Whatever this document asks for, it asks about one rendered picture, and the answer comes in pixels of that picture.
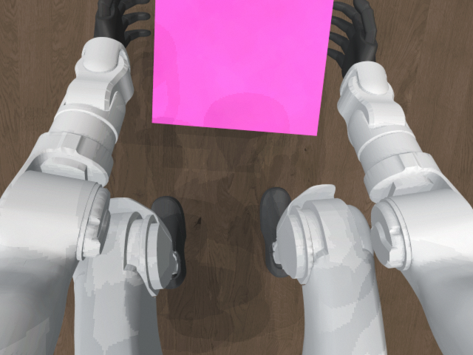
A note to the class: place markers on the robot left upper arm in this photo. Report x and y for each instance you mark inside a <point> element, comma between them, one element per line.
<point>48,224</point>

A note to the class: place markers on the right robot foot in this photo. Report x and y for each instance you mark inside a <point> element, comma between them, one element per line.
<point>273,204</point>

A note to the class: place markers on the right robot hand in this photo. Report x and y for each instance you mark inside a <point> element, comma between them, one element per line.
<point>362,45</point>

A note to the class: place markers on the left robot hand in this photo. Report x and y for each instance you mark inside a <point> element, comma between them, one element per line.
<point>111,22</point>

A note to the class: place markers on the robot left forearm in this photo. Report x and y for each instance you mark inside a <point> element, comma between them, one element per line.
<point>87,124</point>

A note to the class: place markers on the robot right upper arm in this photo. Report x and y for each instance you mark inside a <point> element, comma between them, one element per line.
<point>428,236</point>

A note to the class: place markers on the left robot shin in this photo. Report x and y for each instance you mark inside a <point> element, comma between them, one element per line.
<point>125,204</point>

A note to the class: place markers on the carton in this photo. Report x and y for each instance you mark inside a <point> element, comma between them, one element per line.
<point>254,65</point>

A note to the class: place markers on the robot right forearm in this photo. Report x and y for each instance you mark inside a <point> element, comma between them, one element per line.
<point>391,158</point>

